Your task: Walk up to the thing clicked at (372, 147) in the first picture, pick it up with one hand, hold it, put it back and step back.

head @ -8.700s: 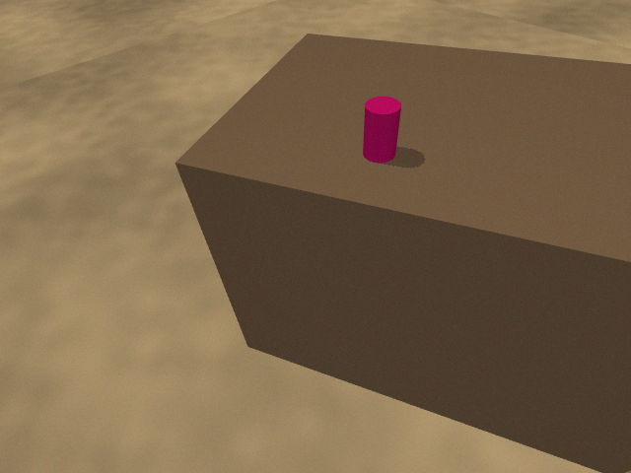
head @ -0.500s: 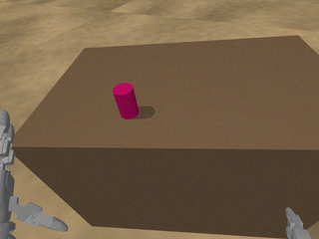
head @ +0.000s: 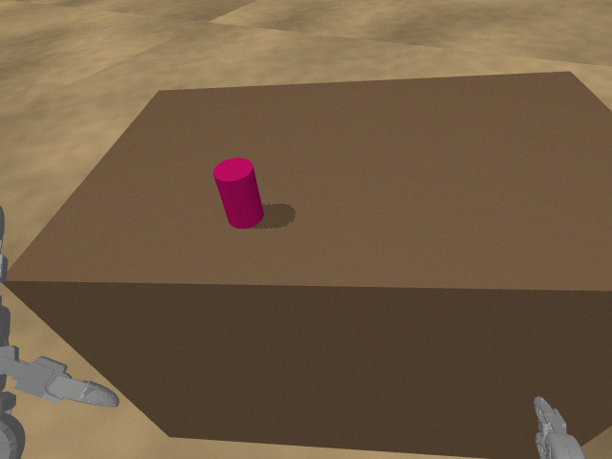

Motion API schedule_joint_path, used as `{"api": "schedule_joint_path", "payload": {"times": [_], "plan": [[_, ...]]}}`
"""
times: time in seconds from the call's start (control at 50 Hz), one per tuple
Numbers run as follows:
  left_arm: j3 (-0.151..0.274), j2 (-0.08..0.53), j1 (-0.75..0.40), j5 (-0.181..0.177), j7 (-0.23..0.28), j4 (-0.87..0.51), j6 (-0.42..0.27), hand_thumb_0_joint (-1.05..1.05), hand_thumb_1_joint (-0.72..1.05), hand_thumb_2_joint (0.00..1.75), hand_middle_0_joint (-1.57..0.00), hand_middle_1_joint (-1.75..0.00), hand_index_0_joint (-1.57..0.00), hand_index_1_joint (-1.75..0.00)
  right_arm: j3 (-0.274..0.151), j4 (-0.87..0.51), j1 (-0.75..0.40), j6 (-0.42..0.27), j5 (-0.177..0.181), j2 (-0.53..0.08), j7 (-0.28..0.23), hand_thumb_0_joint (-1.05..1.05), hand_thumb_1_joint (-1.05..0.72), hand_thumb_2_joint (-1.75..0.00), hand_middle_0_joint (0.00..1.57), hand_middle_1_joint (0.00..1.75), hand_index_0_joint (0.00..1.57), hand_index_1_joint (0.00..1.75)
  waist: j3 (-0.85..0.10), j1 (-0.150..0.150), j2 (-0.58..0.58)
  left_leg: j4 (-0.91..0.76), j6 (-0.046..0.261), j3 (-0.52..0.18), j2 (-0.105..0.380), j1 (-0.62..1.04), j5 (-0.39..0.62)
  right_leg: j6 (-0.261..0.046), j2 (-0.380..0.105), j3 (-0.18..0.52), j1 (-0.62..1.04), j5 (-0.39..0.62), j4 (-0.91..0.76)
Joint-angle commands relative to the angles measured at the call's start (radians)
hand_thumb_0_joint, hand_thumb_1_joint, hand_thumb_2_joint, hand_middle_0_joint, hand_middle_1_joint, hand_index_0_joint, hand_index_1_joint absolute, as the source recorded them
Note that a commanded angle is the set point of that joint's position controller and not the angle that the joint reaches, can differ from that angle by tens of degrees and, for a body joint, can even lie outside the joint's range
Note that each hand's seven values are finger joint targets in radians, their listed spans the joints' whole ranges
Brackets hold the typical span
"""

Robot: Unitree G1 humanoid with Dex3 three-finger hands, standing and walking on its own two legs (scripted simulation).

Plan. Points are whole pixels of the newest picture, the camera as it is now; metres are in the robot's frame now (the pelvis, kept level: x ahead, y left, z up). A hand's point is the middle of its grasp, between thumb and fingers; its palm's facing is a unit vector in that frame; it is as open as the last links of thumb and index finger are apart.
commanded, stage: go down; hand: left
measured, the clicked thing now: (239, 194) +0.52 +0.18 +0.09
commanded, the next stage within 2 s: none
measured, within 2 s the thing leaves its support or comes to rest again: neither
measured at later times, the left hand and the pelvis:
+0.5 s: hand (69, 227) +0.32 +0.31 +0.21, palm faces +0.22 -0.95 -0.21, open 17.4 cm; pelvis +0.01 +0.01 +0.00, yaw -1 degrees
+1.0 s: hand (59, 206) +0.35 +0.34 +0.21, palm faces +0.17 -0.98 -0.10, open 17.7 cm; pelvis -0.01 +0.01 +0.00, yaw +0 degrees
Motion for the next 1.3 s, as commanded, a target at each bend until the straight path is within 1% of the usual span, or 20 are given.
{"api": "schedule_joint_path", "payload": {"times": [0.0,0.08,0.12,0.16,0.22,0.32,0.4,0.52,0.54,0.56,0.64,0.68,0.7,0.8,0.86,0.92,0.96,1.14,1.18,1.28], "plan": [[0.122,0.279,-0.268,-0.037,-0.011,-0.134,0.011,0.0,-0.54,0.08,-0.06,-0.06,-0.05,-0.07,-0.037,-0.146,-0.072,-0.041,0.011,-0.131,-0.02,0.0,0.51,-0.05,0.05,0.05,0.05,0.05,-0.09,-0.032,0.04,-0.08,0.028,0.072,-0.036,0.037,0.132,-0.019,0.037,-0.058,-0.028,0.164,-0.093],[0.099,0.314,-0.371,-0.058,-0.068,-0.004,0.105,0.0,-0.54,0.09,-0.05,-0.05,-0.04,-0.06,0.004,-0.135,-0.107,-0.032,0.021,-0.11,-0.034,0.0,0.52,-0.05,0.05,0.05,0.05,0.05,-0.061,-0.043,0.024,-0.084,0.036,0.073,-0.041,0.023,0.107,-0.018,0.031,-0.052,-0.057,0.148,-0.111],[0.123,0.376,-0.473,-0.077,-0.103,0.017,0.136,0.0,-0.55,0.09,-0.04,-0.04,-0.03,-0.06,0.01,-0.147,-0.124,-0.036,0.023,-0.13,-0.042,0.0,0.52,-0.05,0.05,0.05,0.05,0.05,-0.086,-0.043,0.029,-0.09,0.036,0.069,-0.037,0.028,0.078,-0.02,0.033,-0.053,-0.054,0.119,-0.118],[0.137,0.402,-0.547,-0.095,-0.132,0.036,0.166,0.0,-0.52,0.1,-0.04,-0.04,-0.02,-0.06,0.06,-0.132,-0.11,-0.038,0.026,-0.082,-0.044,0.0,0.52,-0.05,0.05,0.05,0.05,0.05,-0.108,-0.032,0.05,-0.093,0.039,0.066,-0.037,0.019,0.082,-0.024,0.035,-0.055,-0.044,0.119,-0.117],[0.178,0.461,-0.593,-0.121,-0.178,0.145,0.213,0.0,-0.48,0.11,-0.03,-0.05,-0.02,-0.06,-0.003,-0.154,-0.093,-0.05,0.028,-0.171,-0.065,0.0,0.52,-0.05,0.05,0.05,0.05,0.05,-0.194,-0.049,0.021,-0.076,0.042,0.062,-0.034,0.059,0.16,-0.023,0.036,-0.051,-0.008,0.194,-0.105],[0.163,0.461,-0.708,-0.156,-0.263,0.283,0.29,0.0,-0.53,0.11,-0.03,-0.05,-0.02,-0.06,0.065,-0.171,-0.117,-0.067,0.034,-0.125,-0.073,0.0,0.52,-0.06,0.05,0.05,0.05,0.05,-0.24,-0.039,0.027,-0.063,0.042,0.059,-0.031,0.07,0.235,-0.025,0.036,-0.05,-0.008,0.26,-0.091],[0.162,0.507,-0.772,-0.14,-0.304,0.319,0.323,0.0,-0.5,0.11,-0.02,-0.03,-0.01,-0.05,0.076,-0.197,-0.089,-0.083,0.029,-0.138,-0.081,0.0,0.53,-0.06,0.05,0.05,0.05,0.05,-0.265,-0.034,0.048,-0.063,0.039,0.055,-0.029,0.078,0.261,-0.029,0.04,-0.052,-0.008,0.27,-0.087],[0.195,0.538,-0.782,-0.137,-0.32,0.313,0.353,0.0,-0.49,0.11,-0.02,-0.04,-0.02,-0.05,0.039,-0.17,0.002,-0.087,0.022,-0.156,-0.073,0.0,0.53,-0.05,0.05,0.05,0.05,0.05,-0.267,-0.034,0.074,-0.041,0.038,0.066,-0.029,0.076,0.33,-0.028,0.042,-0.051,-0.018,0.34,-0.076],[0.207,0.551,-0.807,-0.141,-0.324,0.324,0.357,0.0,-0.49,0.12,-0.02,-0.04,-0.01,-0.05,0.058,-0.159,0.007,-0.088,0.021,-0.142,-0.069,0.0,0.53,-0.05,0.05,0.05,0.05,0.05,-0.258,-0.033,0.065,-0.04,0.039,0.065,-0.027,0.069,0.328,-0.026,0.042,-0.053,-0.021,0.34,-0.078],[0.198,0.537,-0.787,-0.142,-0.325,0.338,0.364,0.0,-0.49,0.12,-0.02,-0.04,-0.01,-0.05,0.034,-0.173,-0.009,-0.092,0.022,-0.163,-0.069,0.0,0.53,-0.05,0.05,0.05,0.05,0.05,-0.256,-0.036,0.067,-0.043,0.038,0.066,-0.027,0.071,0.323,-0.025,0.042,-0.051,-0.028,0.334,-0.077],[0.153,0.507,-0.864,-0.131,-0.329,0.358,0.373,0.0,-0.57,0.11,-0.02,-0.04,-0.02,-0.05,0.064,-0.204,-0.071,-0.108,0.019,-0.143,-0.064,0.0,0.53,-0.05,0.05,0.05,0.05,0.05,-0.236,-0.045,0.076,-0.057,0.032,0.054,-0.014,0.074,0.291,-0.032,0.052,-0.057,-0.059,0.278,-0.077],[0.153,0.524,-0.892,-0.132,-0.332,0.383,0.38,0.0,-0.57,0.11,-0.02,-0.04,-0.02,-0.05,0.062,-0.167,-0.07,-0.113,0.018,-0.148,-0.068,0.0,0.53,-0.05,0.05,0.05,0.05,0.05,-0.203,-0.045,0.065,-0.057,0.037,0.057,-0.02,0.046,0.25,-0.03,0.048,-0.052,-0.074,0.255,-0.082],[0.159,0.548,-0.921,-0.131,-0.334,0.389,0.382,0.0,-0.6,0.11,-0.02,-0.05,-0.02,-0.06,0.056,-0.168,-0.089,-0.116,0.017,-0.157,-0.072,0.0,0.54,-0.05,0.05,0.05,0.05,0.05,-0.255,-0.04,0.074,-0.053,0.038,0.054,-0.019,0.062,0.254,-0.031,0.045,-0.048,-0.066,0.259,-0.08],[0.149,0.615,-1.085,-0.13,-0.361,0.509,0.406,0.0,-0.6,0.1,-0.03,-0.04,-0.03,-0.05,0.056,-0.143,-0.091,-0.134,0.017,-0.174,-0.093,0.0,0.54,-0.05,0.05,0.05,0.05,0.05,-0.259,-0.076,0.072,-0.055,0.046,0.058,-0.029,0.064,0.18,-0.025,0.042,-0.044,-0.102,0.215,-0.097],[0.147,0.65,-1.11,-0.121,-0.385,0.601,0.418,0.0,-0.6,0.09,-0.03,-0.04,-0.03,-0.05,0.087,-0.1,-0.033,-0.138,0.013,-0.151,-0.101,0.0,0.54,-0.05,0.05,0.05,0.05,0.05,-0.27,-0.08,0.062,-0.048,0.055,0.061,-0.04,0.054,0.161,-0.018,0.033,-0.035,-0.11,0.207,-0.108],[0.146,0.671,-1.159,-0.126,-0.411,0.683,0.428,0.0,-0.61,0.09,-0.03,-0.05,-0.03,-0.06,0.086,-0.141,-0.059,-0.154,0.013,-0.173,-0.108,0.0,0.54,-0.05,0.05,0.05,0.05,0.05,-0.276,-0.08,0.051,-0.053,0.053,0.057,-0.037,0.057,0.132,-0.021,0.038,-0.041,-0.128,0.174,-0.111],[0.137,0.68,-1.192,-0.122,-0.422,0.733,0.436,0.0,-0.61,0.09,-0.03,-0.05,-0.03,-0.06,0.126,-0.149,-0.067,-0.159,0.012,-0.142,-0.106,0.0,0.54,-0.05,0.05,0.05,0.05,0.05,-0.289,-0.074,0.058,-0.056,0.051,0.053,-0.033,0.052,0.133,-0.024,0.041,-0.044,-0.127,0.174,-0.11],[0.132,0.757,-1.312,-0.11,-0.441,0.845,0.437,0.0,-0.6,0.09,-0.03,-0.04,-0.03,-0.05,0.136,-0.182,-0.099,-0.181,0.01,-0.169,-0.125,0.0,0.56,-0.05,0.05,0.05,0.05,0.05,-0.331,-0.07,0.097,-0.056,0.045,0.045,-0.028,0.042,0.097,-0.031,0.047,-0.044,-0.155,0.129,-0.113],[0.155,0.795,-1.322,-0.106,-0.439,0.849,0.439,0.0,-0.6,0.1,-0.03,-0.04,-0.03,-0.05,0.121,-0.179,-0.074,-0.183,0.01,-0.188,-0.131,0.0,0.55,-0.05,0.05,0.05,0.05,0.05,-0.374,-0.071,0.1,-0.05,0.044,0.04,-0.023,0.061,0.137,-0.032,0.049,-0.045,-0.139,0.164,-0.104],[0.138,0.782,-1.306,-0.101,-0.455,0.894,0.456,0.0,-0.61,0.09,-0.03,-0.05,-0.03,-0.06,0.147,-0.153,-0.058,-0.183,0.01,-0.149,-0.135,0.0,0.55,-0.05,0.05,0.05,0.05,0.05,-0.366,-0.072,0.108,-0.027,0.049,0.051,-0.027,0.057,0.225,-0.028,0.045,-0.039,-0.135,0.248,-0.093]]}}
